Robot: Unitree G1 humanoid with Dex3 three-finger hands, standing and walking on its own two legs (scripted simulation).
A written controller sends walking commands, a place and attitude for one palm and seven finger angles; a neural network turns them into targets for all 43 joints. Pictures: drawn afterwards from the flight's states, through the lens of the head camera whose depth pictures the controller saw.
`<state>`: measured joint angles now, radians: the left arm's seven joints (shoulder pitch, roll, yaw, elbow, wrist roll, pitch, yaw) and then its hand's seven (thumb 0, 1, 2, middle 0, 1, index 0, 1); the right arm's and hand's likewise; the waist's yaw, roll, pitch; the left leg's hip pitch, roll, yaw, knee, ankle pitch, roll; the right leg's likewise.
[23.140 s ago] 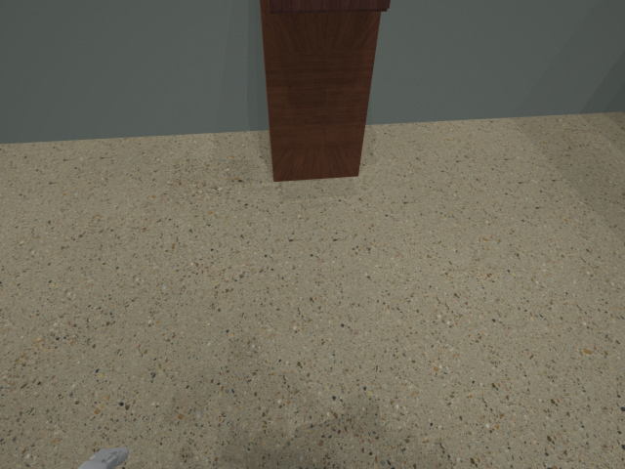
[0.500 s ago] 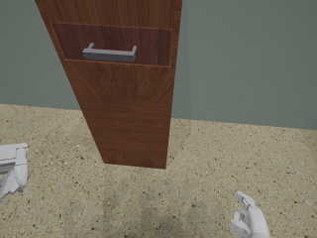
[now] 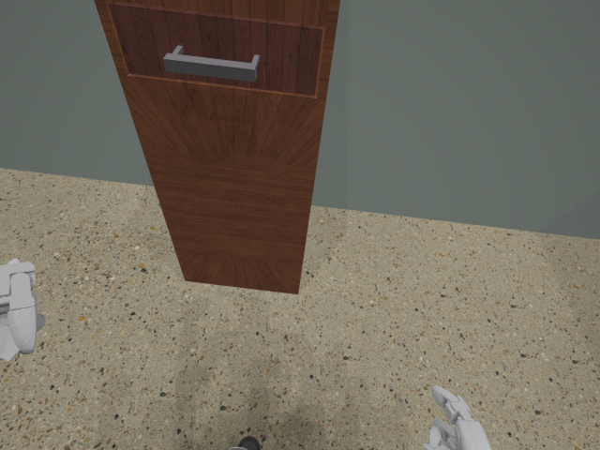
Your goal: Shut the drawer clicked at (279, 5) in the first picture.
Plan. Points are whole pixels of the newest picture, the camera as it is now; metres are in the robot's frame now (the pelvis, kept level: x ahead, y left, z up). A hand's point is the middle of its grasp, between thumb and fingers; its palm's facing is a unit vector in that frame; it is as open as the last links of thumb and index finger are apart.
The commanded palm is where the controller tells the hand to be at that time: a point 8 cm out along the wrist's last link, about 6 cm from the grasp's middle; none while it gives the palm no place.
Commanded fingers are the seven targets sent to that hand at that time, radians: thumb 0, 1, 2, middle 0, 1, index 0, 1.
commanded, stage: step back with the hand held close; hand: left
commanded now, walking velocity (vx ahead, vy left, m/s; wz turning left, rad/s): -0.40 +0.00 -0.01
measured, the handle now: (214, 61) +0.73 +0.21 +0.14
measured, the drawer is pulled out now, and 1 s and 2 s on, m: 0.00 0.00 0.00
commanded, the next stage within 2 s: stop stepping back and stand still in 0.06 s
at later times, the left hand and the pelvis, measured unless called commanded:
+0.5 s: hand out of the picture +0.07 +0.24 +0.17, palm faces +0.46 -0.80 -0.39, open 3.3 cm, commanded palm +0.03 +0.27 +0.18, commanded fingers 0.00 0.90 0.90 -1.40 -1.60 -1.40 -1.60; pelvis -0.10 -0.01 +0.01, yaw -1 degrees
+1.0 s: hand out of the picture +0.04 +0.27 +0.15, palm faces +0.42 -0.81 -0.41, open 3.3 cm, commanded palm -0.01 +0.30 +0.18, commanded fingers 0.00 0.90 0.90 -1.40 -1.60 -1.40 -1.60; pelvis -0.13 +0.02 +0.00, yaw +1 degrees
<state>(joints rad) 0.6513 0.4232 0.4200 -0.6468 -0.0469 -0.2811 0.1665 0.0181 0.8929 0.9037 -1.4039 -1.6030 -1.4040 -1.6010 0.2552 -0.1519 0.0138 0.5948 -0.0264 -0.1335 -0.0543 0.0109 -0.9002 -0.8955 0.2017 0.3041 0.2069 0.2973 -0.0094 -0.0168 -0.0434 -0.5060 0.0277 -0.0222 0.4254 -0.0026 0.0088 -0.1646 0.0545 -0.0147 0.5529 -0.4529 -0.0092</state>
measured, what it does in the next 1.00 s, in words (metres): walks backwards: right foot, then left foot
